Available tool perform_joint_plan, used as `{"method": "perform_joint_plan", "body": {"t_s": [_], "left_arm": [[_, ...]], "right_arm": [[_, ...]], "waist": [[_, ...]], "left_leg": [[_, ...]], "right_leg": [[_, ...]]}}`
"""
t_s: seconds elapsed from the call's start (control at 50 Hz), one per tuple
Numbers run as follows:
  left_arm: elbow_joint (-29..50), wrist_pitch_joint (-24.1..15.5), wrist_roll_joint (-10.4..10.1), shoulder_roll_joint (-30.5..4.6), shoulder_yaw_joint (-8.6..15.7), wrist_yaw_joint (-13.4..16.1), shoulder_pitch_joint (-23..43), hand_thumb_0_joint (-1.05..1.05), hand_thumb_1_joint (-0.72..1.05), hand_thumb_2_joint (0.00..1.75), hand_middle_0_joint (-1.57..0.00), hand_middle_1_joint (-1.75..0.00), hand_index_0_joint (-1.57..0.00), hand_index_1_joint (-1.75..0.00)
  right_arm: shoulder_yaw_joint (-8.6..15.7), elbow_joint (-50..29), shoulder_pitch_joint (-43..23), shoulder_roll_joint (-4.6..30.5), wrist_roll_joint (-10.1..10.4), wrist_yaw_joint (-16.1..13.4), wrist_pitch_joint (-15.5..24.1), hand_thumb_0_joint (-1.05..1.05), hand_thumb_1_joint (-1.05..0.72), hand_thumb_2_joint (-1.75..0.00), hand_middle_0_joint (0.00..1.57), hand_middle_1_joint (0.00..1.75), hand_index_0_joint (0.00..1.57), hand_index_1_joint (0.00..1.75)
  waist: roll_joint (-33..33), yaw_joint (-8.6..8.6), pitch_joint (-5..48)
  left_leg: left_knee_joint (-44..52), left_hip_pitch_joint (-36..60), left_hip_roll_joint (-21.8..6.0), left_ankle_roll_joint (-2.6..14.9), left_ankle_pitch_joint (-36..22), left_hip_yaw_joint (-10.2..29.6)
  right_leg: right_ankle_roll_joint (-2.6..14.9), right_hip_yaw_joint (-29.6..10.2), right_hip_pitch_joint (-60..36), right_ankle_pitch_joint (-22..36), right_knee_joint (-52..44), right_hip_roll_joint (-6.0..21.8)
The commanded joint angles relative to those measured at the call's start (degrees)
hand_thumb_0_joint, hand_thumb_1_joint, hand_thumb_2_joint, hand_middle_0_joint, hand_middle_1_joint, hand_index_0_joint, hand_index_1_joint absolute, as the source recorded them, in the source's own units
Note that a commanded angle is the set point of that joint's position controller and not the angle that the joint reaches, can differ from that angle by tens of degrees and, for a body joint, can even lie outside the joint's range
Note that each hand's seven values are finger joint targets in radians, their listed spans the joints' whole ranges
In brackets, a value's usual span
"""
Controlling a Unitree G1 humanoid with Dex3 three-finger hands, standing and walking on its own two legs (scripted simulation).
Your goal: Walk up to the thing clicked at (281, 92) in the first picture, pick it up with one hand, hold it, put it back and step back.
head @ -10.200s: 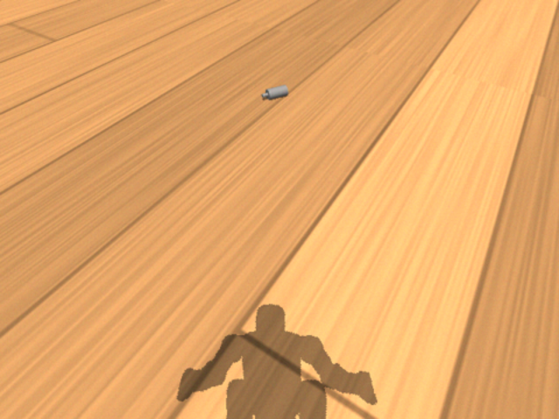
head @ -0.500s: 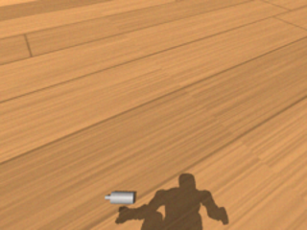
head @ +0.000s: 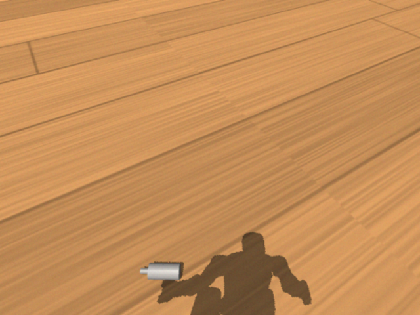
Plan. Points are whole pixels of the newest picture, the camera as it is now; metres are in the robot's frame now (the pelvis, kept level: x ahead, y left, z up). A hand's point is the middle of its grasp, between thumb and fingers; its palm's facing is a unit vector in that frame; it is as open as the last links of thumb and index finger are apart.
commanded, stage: stand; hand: left
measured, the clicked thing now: (160, 271) +0.43 +0.24 -0.75
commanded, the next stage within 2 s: none
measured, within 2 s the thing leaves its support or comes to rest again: neither
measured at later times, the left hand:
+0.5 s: hand out of the picture +0.08 +0.25 -0.16, palm faces -0.03 -0.94 -0.34, open 7.3 cm
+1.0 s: hand out of the picture +0.09 +0.25 -0.16, palm faces -0.03 -0.94 -0.34, open 7.3 cm
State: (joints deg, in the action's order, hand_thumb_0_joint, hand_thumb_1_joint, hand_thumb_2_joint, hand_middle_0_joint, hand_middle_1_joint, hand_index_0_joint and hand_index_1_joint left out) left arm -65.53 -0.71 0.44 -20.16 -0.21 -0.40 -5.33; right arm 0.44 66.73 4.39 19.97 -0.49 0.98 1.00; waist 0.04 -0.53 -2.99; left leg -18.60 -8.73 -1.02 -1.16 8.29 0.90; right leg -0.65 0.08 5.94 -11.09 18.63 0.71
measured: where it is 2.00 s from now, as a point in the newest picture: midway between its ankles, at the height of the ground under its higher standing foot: outside the picture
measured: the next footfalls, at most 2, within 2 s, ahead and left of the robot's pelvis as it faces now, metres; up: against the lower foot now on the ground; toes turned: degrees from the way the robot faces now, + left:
none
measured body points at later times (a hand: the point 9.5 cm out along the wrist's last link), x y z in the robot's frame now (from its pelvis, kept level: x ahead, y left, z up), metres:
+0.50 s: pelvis +0.01 +0.00 +0.00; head +0.02 +0.00 +0.45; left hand +0.08 +0.30 -0.13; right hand +0.09 -0.30 -0.13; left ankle +0.02 +0.13 -0.75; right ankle -0.01 -0.13 -0.75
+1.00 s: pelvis +0.02 +0.00 +0.00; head +0.03 +0.00 +0.45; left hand +0.09 +0.30 -0.13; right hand +0.10 -0.30 -0.13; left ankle +0.02 +0.13 -0.75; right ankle -0.01 -0.13 -0.75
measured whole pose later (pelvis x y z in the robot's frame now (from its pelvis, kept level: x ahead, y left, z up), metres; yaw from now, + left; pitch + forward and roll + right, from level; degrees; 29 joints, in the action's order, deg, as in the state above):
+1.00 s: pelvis +0.02 +0.00 +0.00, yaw +0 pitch -2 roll +0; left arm -65.0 -0.4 0.6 -19.9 0.0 -0.1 -6.0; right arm 0.1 66.0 4.6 20.0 -0.4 0.6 0.7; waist 0.2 -0.3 -2.6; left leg -17.8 -7.1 -1.2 -1.3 9.2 0.8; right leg -0.5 0.0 4.0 -11.6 17.1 0.5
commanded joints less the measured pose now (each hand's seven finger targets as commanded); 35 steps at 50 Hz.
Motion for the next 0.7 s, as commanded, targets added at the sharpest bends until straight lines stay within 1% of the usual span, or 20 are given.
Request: {"method": "perform_joint_plan", "body": {"t_s": [0.0, 0.04, 0.08, 0.1, 0.12, 0.14, 0.16, 0.18, 0.2, 0.22, 0.26, 0.3, 0.32, 0.4, 0.44, 0.48, 0.54, 0.6, 0.66, 0.68], "left_arm": [[3.4, -1.5, -0.3, -12.1, 2.5, 0.7, 2.5, 0.00, 0.90, 0.90, -0.20, -0.30, -0.20, -0.30], [3.3, -1.6, -0.3, -12.4, 2.6, 0.8, 2.6, 0.00, 0.90, 0.90, -0.20, -0.30, -0.20, -0.30], [3.3, -1.6, -0.3, -12.4, 2.7, 0.8, 2.4, 0.00, 0.90, 0.90, -0.20, -0.30, -0.20, -0.30], [3.3, -1.5, -0.3, -12.7, 2.8, 0.9, 2.6, 0.00, 0.90, 0.90, -0.20, -0.30, -0.20, -0.30], [3.3, -1.4, -0.3, -12.2, 2.6, 0.8, 2.4, 0.00, 0.90, 0.90, -0.20, -0.30, -0.20, -0.30], [3.2, -1.3, -0.3, -12.1, 2.7, 0.8, 2.5, 0.00, 0.90, 0.90, -0.20, -0.30, -0.20, -0.30], [3.3, -1.3, -0.2, -12.2, 2.7, 0.8, 2.7, 0.00, 0.90, 0.90, -0.20, -0.30, -0.20, -0.30], [3.1, -1.3, -0.2, -11.9, 2.7, 0.8, 2.4, 0.00, 0.90, 0.90, -0.20, -0.30, -0.20, -0.30], [3.0, -1.2, -0.2, -12.2, 2.7, 0.8, 2.6, 0.00, 0.90, 0.90, -0.20, -0.30, -0.20, -0.30], [3.0, -1.1, -0.2, -12.3, 2.7, 0.8, 2.3, 0.00, 0.90, 0.90, -0.20, -0.30, -0.20, -0.30], [3.2, -1.2, -0.2, -12.2, 2.7, 0.8, 2.4, 0.00, 0.90, 0.90, -0.20, -0.30, -0.20, -0.30], [3.2, -1.1, -0.2, -12.3, 2.8, 0.8, 2.1, 0.00, 0.90, 0.90, -0.20, -0.30, -0.20, -0.30], [3.2, -1.0, -0.1, -12.3, 2.8, 0.8, 2.5, 0.00, 0.90, 0.90, -0.20, -0.30, -0.20, -0.30], [3.4, -1.3, -0.1, -12.2, 2.6, 0.8, 2.2, 0.00, 0.90, 0.90, -0.20, -0.30, -0.20, -0.30], [3.4, -1.3, -0.1, -12.3, 2.7, 0.9, 1.9, 0.00, 0.90, 0.90, -0.20, -0.30, -0.20, -0.30], [3.5, -1.4, -0.2, -12.1, 2.6, 0.8, 2.0, 0.00, 0.90, 0.90, -0.20, -0.30, -0.20, -0.30], [3.5, -1.3, -0.1, -12.3, 2.7, 0.9, 1.9, 0.00, 0.90, 0.90, -0.20, -0.30, -0.20, -0.30], [3.5, -1.2, -0.2, -12.0, 2.7, 0.9, 1.6, 0.00, 0.90, 0.90, -0.20, -0.30, -0.20, -0.30], [3.4, -1.2, -0.1, -12.2, 2.7, 1.0, 1.6, 0.00, 0.90, 0.90, -0.20, -0.30, -0.20, -0.30], [3.3, -1.2, -0.2, -12.2, 2.7, 1.0, 1.6, 0.00, 0.90, 0.90, -0.20, -0.30, -0.20, -0.30]], "right_arm": [[1.9, -3.7, -3.0, 12.6, 0.2, -1.1, 1.2, 0.00, -0.90, -0.90, 0.20, 0.30, 0.20, 0.30], [1.7, -3.6, -2.6, 12.2, 0.2, -1.1, 1.2, 0.00, -0.90, -0.90, 0.20, 0.30, 0.20, 0.30], [1.7, -3.6, -3.0, 12.4, 0.3, -1.2, 1.1, 0.00, -0.90, -0.90, 0.20, 0.30, 0.20, 0.30], [1.7, -3.6, -2.6, 12.1, 0.2, -1.2, 1.1, 0.00, -0.90, -0.90, 0.20, 0.30, 0.20, 0.30], [1.7, -3.7, -3.1, 12.4, 0.2, -1.3, 1.1, 0.00, -0.90, -0.90, 0.20, 0.30, 0.20, 0.30], [1.7, -3.7, -3.1, 12.5, 0.3, -1.3, 1.1, 0.00, -0.90, -0.90, 0.20, 0.30, 0.20, 0.30], [1.6, -3.6, -3.2, 12.1, 0.2, -1.3, 1.0, 0.00, -0.90, -0.90, 0.20, 0.30, 0.20, 0.30], [1.8, -3.7, -3.4, 12.5, 0.2, -1.3, 1.0, 0.00, -0.90, -0.90, 0.20, 0.30, 0.20, 0.30], [1.7, -3.6, -3.2, 12.1, 0.2, -1.3, 0.9, 0.00, -0.90, -0.90, 0.20, 0.30, 0.20, 0.30], [1.6, -3.5, -3.2, 12.0, 0.1, -1.3, 0.8, 0.00, -0.90, -0.90, 0.20, 0.30, 0.20, 0.30], [1.7, -3.6, -3.1, 12.3, 0.1, -1.2, 0.9, 0.00, -0.90, -0.90, 0.20, 0.30, 0.20, 0.30], [1.7, -3.6, -3.3, 12.3, 0.1, -1.2, 0.9, 0.00, -0.90, -0.90, 0.20, 0.30, 0.20, 0.30], [1.7, -3.8, -3.5, 12.2, 0.1, -1.2, 0.9, 0.00, -0.90, -0.90, 0.20, 0.30, 0.20, 0.30], [1.7, -3.7, -3.2, 12.2, 0.1, -1.1, 0.9, 0.00, -0.90, -0.90, 0.20, 0.30, 0.20, 0.30], [1.7, -3.8, -3.4, 12.2, 0.2, -1.1, 0.8, 0.00, -0.90, -0.90, 0.20, 0.30, 0.20, 0.30], [1.7, -3.8, -3.1, 12.5, 0.2, -1.1, 1.0, 0.00, -0.90, -0.90, 0.20, 0.30, 0.20, 0.30], [1.7, -3.8, -3.0, 12.3, 0.2, -1.2, 1.0, 0.00, -0.90, -0.90, 0.20, 0.30, 0.20, 0.30], [1.6, -3.7, -2.8, 12.4, 0.2, -1.3, 0.9, 0.00, -0.90, -0.90, 0.20, 0.30, 0.20, 0.30], [1.5, -4.0, -2.8, 11.9, 0.2, -1.3, 0.8, 0.00, -0.90, -0.90, 0.20, 0.30, 0.20, 0.30], [1.6, -3.8, -2.5, 12.2, 0.3, -1.3, 0.7, 0.00, -0.90, -0.90, 0.20, 0.30, 0.20, 0.30]], "waist": [[0.0, 0.21, 6.5], [-0.5, 0.09, 6.9], [0.2, 0.13, 7.1], [-0.2, -0.02, 6.7], [0.1, 0.14, 6.3], [0.4, 0.12, 6.6], [0.0, 0.11, 5.8], [0.3, 0.25, 5.4], [-0.4, 0.13, 4.8], [-0.6, 0.17, 3.8], [0.0, 0.08, 4.6], [0.7, 0.25, 4.0], [0.5, 0.17, 4.0], [-0.3, 0.31, 5.0], [-0.8, 0.37, 5.6], [0.1, 0.30, 6.1], [0.0, 0.28, 7.0], [0.4, 0.46, 6.3], [-0.6, 0.35, 5.2], [-0.5, 0.28, 4.7]], "left_leg": [[1.4, 4.2, -6.8, 1.94, -10.1, 4.9], [1.3, 4.3, -6.8, 1.86, -11.8, 4.7], [1.3, 4.7, -6.9, 2.00, -12.0, 4.6], [1.7, 4.2, -6.7, 1.78, -11.8, 4.5], [1.5, 4.9, -6.9, 1.83, -12.1, 4.4], [1.5, 4.7, -6.8, 1.88, -11.1, 4.3], [2.0, 4.6, -6.8, 1.60, -10.6, 4.5], [1.9, 4.1, -6.7, 1.71, -9.8, 4.6], [2.4, 3.8, -6.5, 1.61, -7.5, 4.5], [2.8, 3.8, -6.5, 1.52, -6.6, 4.6], [2.7, 3.6, -6.5, 1.59, -6.7, 4.5], [3.1, 3.4, -6.4, 1.67, -4.2, 4.6], [3.1, 3.1, -6.3, 1.58, -4.3, 4.6], [2.5, 3.4, -6.6, 1.67, -7.7, 4.6], [2.4, 4.1, -6.4, 1.77, -7.0, 4.5], [2.0, 4.4, -6.7, 1.86, -9.3, 4.5], [1.6, 5.1, -6.7, 1.95, -10.5, 4.1], [2.1, 4.5, -6.6, 1.85, -10.8, 4.3], [1.9, 4.6, -6.6, 1.75, -10.9, 4.3], [2.2, 4.0, -6.5, 1.74, -9.0, 4.3]], "right_leg": [[1.59, -5.1, 0.0, 9.6, -2.9, 6.9], [1.48, -4.8, -0.8, 11.7, -2.5, 7.0], [1.32, -4.7, -1.1, 12.3, -2.7, 7.0], [1.37, -4.6, -0.9, 11.6, -2.6, 6.8], [1.38, -4.7, -0.5, 11.9, -2.7, 6.9], [1.33, -4.7, -0.8, 11.4, -2.9, 6.9], [1.37, -4.4, 0.2, 10.0, -2.8, 6.6], [1.23, -4.4, -0.1, 9.2, -3.3, 6.6], [1.29, -4.6, 0.6, 7.2, -3.6, 6.6], [1.36, -4.8, 1.7, 5.9, -3.9, 6.5], [1.42, -4.8, 0.8, 6.1, -3.7, 6.5], [1.47, -5.0, 1.5, 4.5, -4.1, 6.6], [1.52, -4.8, 1.5, 4.3, -3.9, 6.5], [1.46, -4.7, 0.5, 6.9, -3.9, 6.7], [1.38, -4.9, 0.6, 6.8, -3.8, 6.7], [1.44, -5.0, -0.4, 9.2, -3.5, 7.0], [1.64, -4.9, -1.0, 11.0, -3.2, 7.1], [1.59, -4.5, -1.2, 10.7, -3.1, 6.9], [1.48, -4.3, -0.3, 10.5, -3.2, 6.7], [1.39, -4.4, -0.2, 8.7, -3.7, 6.7]]}}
